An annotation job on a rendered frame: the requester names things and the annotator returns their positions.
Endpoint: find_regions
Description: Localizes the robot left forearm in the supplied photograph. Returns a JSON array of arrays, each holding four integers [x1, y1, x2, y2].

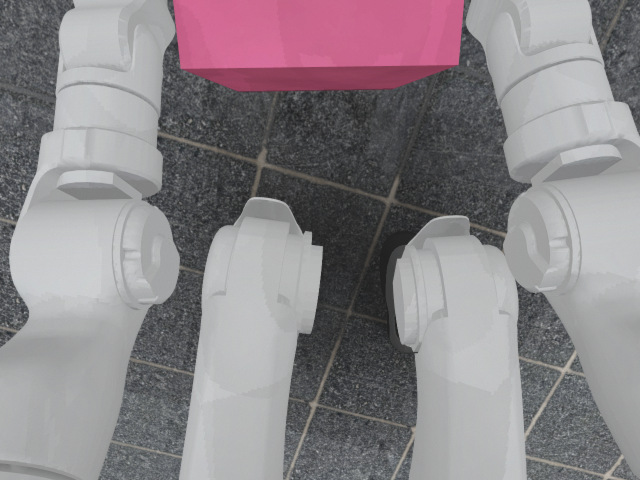
[[9, 0, 175, 295]]

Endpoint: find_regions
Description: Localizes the right robot upper arm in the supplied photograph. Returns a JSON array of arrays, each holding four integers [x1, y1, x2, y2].
[[503, 170, 640, 479]]

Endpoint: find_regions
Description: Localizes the left robot upper arm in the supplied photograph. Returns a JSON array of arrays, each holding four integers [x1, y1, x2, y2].
[[0, 199, 180, 480]]

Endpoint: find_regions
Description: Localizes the robot left thigh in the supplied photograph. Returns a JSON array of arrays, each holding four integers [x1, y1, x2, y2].
[[179, 217, 323, 480]]

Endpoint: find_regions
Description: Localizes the right robot shin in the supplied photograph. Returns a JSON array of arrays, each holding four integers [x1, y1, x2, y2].
[[402, 215, 519, 347]]

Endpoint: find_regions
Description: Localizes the robot right forearm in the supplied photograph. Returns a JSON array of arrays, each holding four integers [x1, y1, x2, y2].
[[466, 0, 640, 186]]

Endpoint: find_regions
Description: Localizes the carton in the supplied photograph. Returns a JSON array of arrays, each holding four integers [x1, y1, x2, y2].
[[173, 0, 464, 92]]

